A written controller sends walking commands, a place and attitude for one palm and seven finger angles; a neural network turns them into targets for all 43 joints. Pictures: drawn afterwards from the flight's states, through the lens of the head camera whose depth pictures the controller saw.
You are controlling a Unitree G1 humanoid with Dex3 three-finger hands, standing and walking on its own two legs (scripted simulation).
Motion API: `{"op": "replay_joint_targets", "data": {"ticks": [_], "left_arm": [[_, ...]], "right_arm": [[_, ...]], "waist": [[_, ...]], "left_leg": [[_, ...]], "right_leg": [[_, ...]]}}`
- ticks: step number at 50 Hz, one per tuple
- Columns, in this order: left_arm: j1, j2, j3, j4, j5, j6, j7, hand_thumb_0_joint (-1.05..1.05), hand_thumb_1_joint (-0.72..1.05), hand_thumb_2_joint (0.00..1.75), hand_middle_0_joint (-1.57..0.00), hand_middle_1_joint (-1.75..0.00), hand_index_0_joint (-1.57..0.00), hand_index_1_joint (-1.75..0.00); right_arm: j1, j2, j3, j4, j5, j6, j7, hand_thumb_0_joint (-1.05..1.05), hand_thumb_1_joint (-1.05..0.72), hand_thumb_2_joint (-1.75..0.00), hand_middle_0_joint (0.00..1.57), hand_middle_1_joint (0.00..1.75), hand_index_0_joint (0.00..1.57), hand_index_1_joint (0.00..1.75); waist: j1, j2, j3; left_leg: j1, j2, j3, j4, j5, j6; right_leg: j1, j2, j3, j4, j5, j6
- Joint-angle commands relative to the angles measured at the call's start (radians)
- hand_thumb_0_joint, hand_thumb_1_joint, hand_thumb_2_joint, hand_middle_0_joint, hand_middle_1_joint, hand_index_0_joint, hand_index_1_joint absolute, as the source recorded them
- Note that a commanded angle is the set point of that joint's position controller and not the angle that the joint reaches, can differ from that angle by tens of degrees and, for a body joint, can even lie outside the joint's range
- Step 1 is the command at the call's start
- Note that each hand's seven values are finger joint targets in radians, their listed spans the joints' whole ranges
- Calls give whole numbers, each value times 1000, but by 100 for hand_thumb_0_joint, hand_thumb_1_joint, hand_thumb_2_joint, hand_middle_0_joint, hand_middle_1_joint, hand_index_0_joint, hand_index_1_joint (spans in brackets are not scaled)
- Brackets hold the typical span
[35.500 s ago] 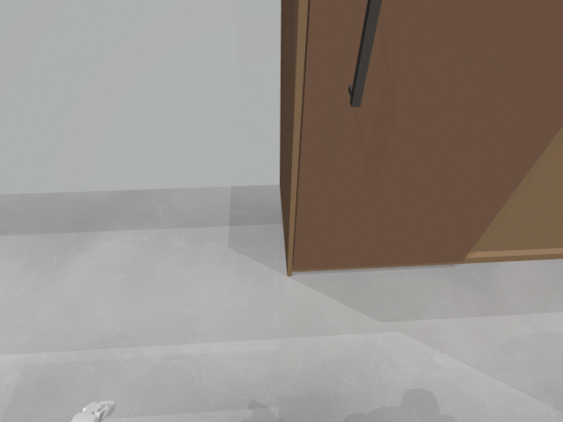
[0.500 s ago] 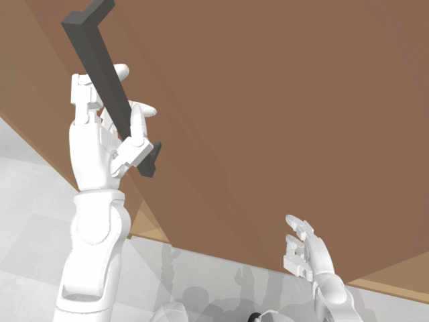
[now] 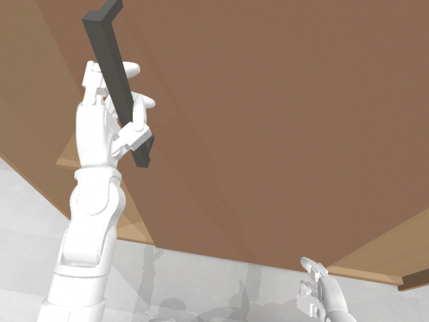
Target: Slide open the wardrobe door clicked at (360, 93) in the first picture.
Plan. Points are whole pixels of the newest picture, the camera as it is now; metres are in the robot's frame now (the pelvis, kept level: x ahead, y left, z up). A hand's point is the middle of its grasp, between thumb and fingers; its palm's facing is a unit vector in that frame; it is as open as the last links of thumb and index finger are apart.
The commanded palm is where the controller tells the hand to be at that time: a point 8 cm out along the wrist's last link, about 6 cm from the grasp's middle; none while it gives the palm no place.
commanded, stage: step sideways, sliding the door along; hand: left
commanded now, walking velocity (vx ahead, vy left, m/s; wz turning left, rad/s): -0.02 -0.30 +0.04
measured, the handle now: (131, 100) +0.37 +0.20 +0.19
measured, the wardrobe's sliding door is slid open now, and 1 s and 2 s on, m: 0.30 0.47 0.54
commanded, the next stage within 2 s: stop walking and hold the door there in 1.50 s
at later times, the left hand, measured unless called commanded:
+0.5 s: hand (203, 134) +0.33 +0.08 +0.19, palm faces +0.26 -0.97 -0.01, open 6.6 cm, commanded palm +0.30 +0.06 +0.18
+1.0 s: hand (266, 144) +0.33 +0.00 +0.19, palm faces +0.23 -0.97 +0.02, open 6.7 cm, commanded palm +0.30 -0.03 +0.18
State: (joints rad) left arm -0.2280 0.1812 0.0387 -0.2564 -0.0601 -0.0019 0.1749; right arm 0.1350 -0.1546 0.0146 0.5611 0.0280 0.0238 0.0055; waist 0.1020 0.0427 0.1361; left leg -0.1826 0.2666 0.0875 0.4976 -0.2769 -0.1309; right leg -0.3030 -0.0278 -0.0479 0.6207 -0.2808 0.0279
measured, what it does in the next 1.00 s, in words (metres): steps to the right: right foot, then left foot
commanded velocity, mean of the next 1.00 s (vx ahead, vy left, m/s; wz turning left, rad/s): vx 0.01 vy -0.30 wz -0.07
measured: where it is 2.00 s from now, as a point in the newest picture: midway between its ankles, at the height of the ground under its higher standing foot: outside the picture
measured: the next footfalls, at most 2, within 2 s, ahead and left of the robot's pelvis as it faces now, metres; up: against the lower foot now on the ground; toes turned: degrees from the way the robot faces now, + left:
right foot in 0.04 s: +0.05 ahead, -0.18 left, +0.00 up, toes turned -3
left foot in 0.20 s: +0.01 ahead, +0.08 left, +0.00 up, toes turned +11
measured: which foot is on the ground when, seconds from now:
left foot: down 0.00-0.04, up 0.06-0.18, down 0.20-0.58, up 0.60-0.74, down 0.76-1.00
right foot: up 0.00-0.02, down 0.04-0.20, up 0.22-0.56, down 0.58-0.74, up 0.76-1.00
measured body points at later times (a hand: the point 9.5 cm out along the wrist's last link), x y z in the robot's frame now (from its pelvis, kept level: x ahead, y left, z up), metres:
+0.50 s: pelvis +0.00 -0.10 +0.01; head +0.06 -0.06 +0.45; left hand +0.31 +0.13 +0.19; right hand +0.23 -0.25 -0.08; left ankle -0.03 +0.07 -0.74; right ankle +0.04 -0.28 -0.69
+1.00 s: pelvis +0.01 -0.18 +0.01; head +0.07 -0.13 +0.45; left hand +0.31 +0.05 +0.19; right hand +0.24 -0.35 -0.07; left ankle -0.01 -0.05 -0.74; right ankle +0.05 -0.36 -0.66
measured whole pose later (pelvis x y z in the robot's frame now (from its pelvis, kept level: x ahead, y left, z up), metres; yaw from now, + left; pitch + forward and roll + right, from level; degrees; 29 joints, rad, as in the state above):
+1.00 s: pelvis +0.01 -0.18 +0.01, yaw +3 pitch -1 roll -6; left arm -0.24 0.14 -0.03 -0.26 -0.04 0.00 0.15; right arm 0.12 -0.18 0.00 0.53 0.03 0.03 0.04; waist 0.13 0.04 0.15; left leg -0.18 0.21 0.10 0.49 -0.28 -0.05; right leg -0.47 -0.03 -0.04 0.94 -0.36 0.04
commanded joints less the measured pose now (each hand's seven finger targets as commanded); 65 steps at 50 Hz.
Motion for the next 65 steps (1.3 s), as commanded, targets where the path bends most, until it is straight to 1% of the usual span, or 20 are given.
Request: {"op": "replay_joint_targets", "data": {"ticks": [1, 3, 7, 8, 10, 11, 12, 18, 25, 27, 29, 30, 34, 36, 38, 40, 45, 55, 59, 65], "left_arm": [[-396, -32, -263, -335, 28, -128, -71, 0, 90, 90, -45, -140, -45, -140], [-398, 30, -216, -331, 34, -130, -55, 0, 90, 90, -45, -140, -45, -140], [-498, -60, -257, -351, 9, -144, -51, 0, 90, 90, -45, -140, -45, -140], [-515, -81, -271, -332, 7, -149, -59, 0, 90, 90, -45, -140, -45, -140], [-532, -107, -317, -372, -4, -160, -90, 0, 90, 90, -45, -140, -45, -140], [-497, -145, -332, -255, 10, -130, -99, 0, 90, 90, -45, -140, -45, -140], [-555, -152, -329, -250, 0, -114, -108, 0, 90, 90, -45, -140, -45, -140], [-558, -149, -342, -229, 12, -93, -111, 0, 90, 90, -45, -140, -45, -140], [-511, -84, -288, -278, 6, -112, -103, 0, 90, 90, -45, -140, -45, -140], [-480, -68, -277, -291, 10, -117, -95, 0, 90, 90, -45, -140, -45, -140], [-444, 19, -231, -314, 25, -120, -75, 0, 90, 90, -45, -140, -45, -140], [-379, 49, -195, -277, 30, -109, -63, 0, 90, 90, -45, -140, -45, -140], [-446, -31, -245, -397, 7, -144, -61, 0, 90, 90, -45, -140, -45, -140], [-456, -77, -284, -394, 6, -166, -71, 0, 90, 90, -45, -140, -45, -140], [-408, -129, -326, -369, 13, -163, -104, 0, 90, 90, -45, -140, -45, -140], [-475, -136, -326, -374, 12, -144, -117, 0, 90, 90, -45, -140, -45, -140], [-481, -129, -333, -342, 22, -119, -117, 0, 90, 90, -45, -140, -45, -140], [-357, -82, -291, -358, 20, -132, -100, 0, 90, 90, -45, -140, -45, -140], [-287, 40, -212, -396, 31, -135, -69, 0, 90, 90, -45, -140, -45, -140], [-389, -36, -250, -481, 13, -183, -63, 0, 90, 90, -45, -140, -45, -140]], "right_arm": [[-165, -116, -49, -168, 34, -78, -15, 0, -90, -90, 20, 30, 20, 30], [-208, -87, -32, -135, 4, -102, -33, 0, -90, -90, 20, 30, 20, 30], [-161, -109, -55, -89, 15, -68, -46, 0, -90, -90, 20, 30, 20, 30], [-150, -124, -62, -82, 10, -56, -46, 0, -90, -90, 20, 30, 20, 30], [-169, -213, -96, -140, -3, -22, -34, 0, -90, -90, 20, 30, 20, 30], [-192, -189, -73, -169, 17, -13, -8, 0, -90, -90, 20, 30, 20, 30], [-226, -218, -82, -184, 31, -8, 2, 0, -90, -90, 20, 30, 20, 30], [-158, -174, -71, -165, 13, -18, 11, 0, -90, -90, 20, 30, 20, 30], [-156, -164, -65, -186, 19, -52, 3, 0, -90, -90, 20, 30, 20, 30], [-169, -151, -56, -189, 28, -58, 3, 0, -90, -90, 20, 30, 20, 30], [-186, -100, -47, -185, 35, -62, -7, 0, -90, -90, 20, 30, 20, 30], [-199, -103, -39, -160, 18, -82, -16, 0, -90, -90, 20, 30, 20, 30], [-181, -103, -51, -110, 21, -68, -32, 0, -90, -90, 20, 30, 20, 30], [-168, -121, -61, -101, 14, -44, -33, 0, -90, -90, 20, 30, 20, 30], [-183, -191, -86, -176, -2, -22, -9, 0, -90, -90, 20, 30, 20, 30], [-225, -208, -96, -211, 16, -21, 13, 0, -90, -90, 20, 30, 20, 30], [-171, -191, -86, -190, 9, -38, 25, 0, -90, -90, 20, 30, 20, 30], [-151, -161, -68, -196, 12, -97, 10, 0, -90, -90, 20, 30, 20, 30], [-212, -87, -34, -187, 12, -119, -19, 0, -90, -90, 20, 30, 20, 30], [-164, -118, -57, -112, 13, -82, -43, 0, -90, -90, 20, 30, 20, 30]], "waist": [[-106, -90, -464], [-74, -249, -442], [-119, -327, -472], [-144, -266, -474], [-130, 256, -486], [-102, 135, -506], [-98, 53, -463], [-107, 220, -370], [-118, 246, -429], [-106, 146, -439], [-99, -282, -476], [-79, -300, -479], [-105, -380, -473], [-150, -197, -505], [-111, 215, -503], [-98, 94, -477], [-99, 191, -382], [-116, 238, -420], [-70, -317, -462], [-138, -258, -518]], "left_leg": [[11, -74, 23, 266, 244, 110], [-198, -222, -15, 455, -322, 125], [-194, -194, -24, 254, -196, 103], [-22, -164, -14, 48, 21, 109], [423, 236, -466, -68, 943, 247], [352, 260, -477, -80, 749, 284], [262, 264, -420, -126, 442, 294], [275, 119, -83, -105, 615, 218], [333, 105, -30, 16, 763, 181], [237, 55, -24, 134, 624, 146], [-137, -142, 24, 392, -81, 84], [-197, -229, -20, 472, -335, 89], [-238, -195, -31, 378, -278, 98], [89, -118, -24, -12, 229, 111], [342, 278, -440, -48, 1086, 276], [247, 264, -369, -87, 601, 299], [278, 122, -62, -81, 729, 199], [330, 103, -10, 61, 812, 156], [-167, -218, -11, 453, -336, 83], [3, -146, -16, 16, 76, 95]], "right_leg": [[312, -142, 97, -218, 701, -76], [305, -281, 180, -157, 1094, -151], [387, -231, 124, -9, 1021, -180], [257, -186, 55, 80, 852, -136], [-304, 14, 24, 408, -227, 3], [-266, -7, 126, 539, -250, -19], [-286, -13, 133, 580, -192, -14], [-249, -27, 28, 358, -62, -2], [-41, 35, -38, 11, 1, -5], [117, 25, -32, -170, 204, -12], [397, -232, 196, -144, 996, -126], [366, -279, 247, -137, 1173, -162], [394, -252, 184, -27, 1136, -188], [185, -163, 37, 152, 825, -99], [-257, -3, 85, 479, -299, 7], [-282, 2, 123, 616, -206, -1], [-265, -14, 31, 426, -87, 12], [1, 44, -17, -96, 92, -6], [305, -265, 253, -150, 1243, -149], [272, -173, 80, 68, 976, -126]]}}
